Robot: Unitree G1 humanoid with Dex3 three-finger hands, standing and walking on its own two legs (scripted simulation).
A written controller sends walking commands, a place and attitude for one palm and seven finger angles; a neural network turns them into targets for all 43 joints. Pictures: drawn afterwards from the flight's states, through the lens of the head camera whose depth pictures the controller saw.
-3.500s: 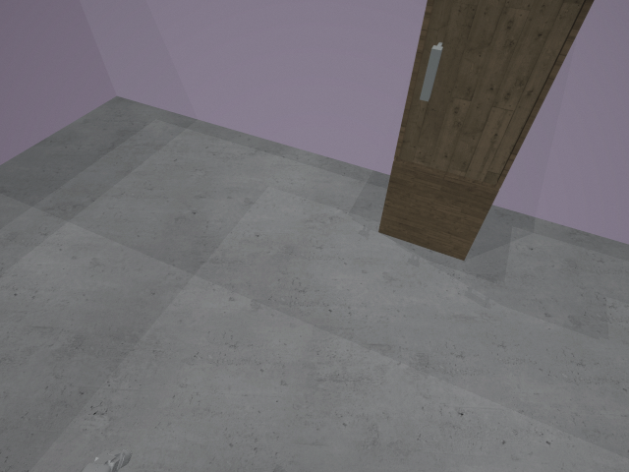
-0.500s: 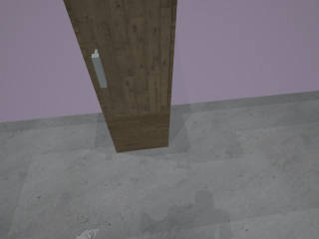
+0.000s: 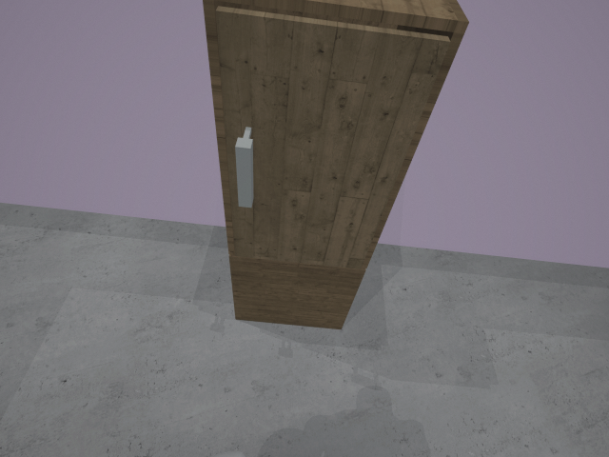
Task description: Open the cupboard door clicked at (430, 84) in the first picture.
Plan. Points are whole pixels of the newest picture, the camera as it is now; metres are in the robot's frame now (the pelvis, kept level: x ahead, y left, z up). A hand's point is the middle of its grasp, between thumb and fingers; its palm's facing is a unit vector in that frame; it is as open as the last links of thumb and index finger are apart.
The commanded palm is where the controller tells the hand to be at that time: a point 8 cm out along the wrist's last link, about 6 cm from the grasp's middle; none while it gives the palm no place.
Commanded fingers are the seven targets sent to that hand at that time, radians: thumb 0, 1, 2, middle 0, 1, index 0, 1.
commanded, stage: come to a stop and stand still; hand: left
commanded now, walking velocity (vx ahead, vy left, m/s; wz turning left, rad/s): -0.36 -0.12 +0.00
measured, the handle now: (247, 167) +0.59 +0.16 +0.00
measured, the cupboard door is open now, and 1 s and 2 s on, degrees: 0 0 0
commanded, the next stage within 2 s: look again from close up in 1.78 s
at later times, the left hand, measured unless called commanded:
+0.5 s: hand out of the picture +0.11 +0.13 -0.15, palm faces +0.01 -0.95 -0.31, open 7.4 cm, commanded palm none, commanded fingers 0.00 0.90 0.90 -0.20 -0.30 -0.20 -0.30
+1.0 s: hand out of the picture -0.02 +0.16 -0.17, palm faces +0.09 -0.97 -0.22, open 7.4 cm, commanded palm none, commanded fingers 0.00 0.90 0.90 -0.20 -0.30 -0.20 -0.30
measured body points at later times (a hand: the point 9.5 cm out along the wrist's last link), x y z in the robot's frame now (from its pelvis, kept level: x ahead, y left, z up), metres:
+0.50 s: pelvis +0.03 -0.07 +0.00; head +0.06 -0.11 +0.45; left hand +0.11 +0.18 -0.12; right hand +0.06 -0.31 -0.18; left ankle +0.03 +0.08 -0.69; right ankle +0.06 -0.17 -0.73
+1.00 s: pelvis +0.00 -0.03 +0.01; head +0.01 -0.02 +0.46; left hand -0.02 +0.21 -0.15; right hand +0.05 -0.29 -0.13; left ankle -0.04 +0.08 -0.73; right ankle +0.06 -0.17 -0.72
